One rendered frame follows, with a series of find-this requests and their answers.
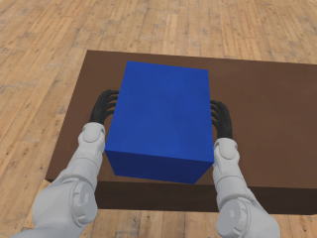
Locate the robot right forearm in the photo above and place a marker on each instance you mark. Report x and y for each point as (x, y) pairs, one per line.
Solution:
(228, 179)

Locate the left robot hand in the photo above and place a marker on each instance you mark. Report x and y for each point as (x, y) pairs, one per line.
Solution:
(99, 112)

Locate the pedestal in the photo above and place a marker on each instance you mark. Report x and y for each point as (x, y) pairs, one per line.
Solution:
(273, 111)

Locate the robot left upper arm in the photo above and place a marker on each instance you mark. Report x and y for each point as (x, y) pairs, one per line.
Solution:
(62, 211)

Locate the carton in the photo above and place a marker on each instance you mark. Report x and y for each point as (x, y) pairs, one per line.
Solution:
(162, 125)

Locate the robot right upper arm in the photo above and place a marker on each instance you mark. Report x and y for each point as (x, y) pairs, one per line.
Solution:
(239, 219)

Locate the robot left forearm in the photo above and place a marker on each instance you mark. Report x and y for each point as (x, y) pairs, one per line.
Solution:
(86, 162)

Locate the right robot hand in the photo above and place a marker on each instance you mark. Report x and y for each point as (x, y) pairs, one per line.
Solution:
(223, 124)

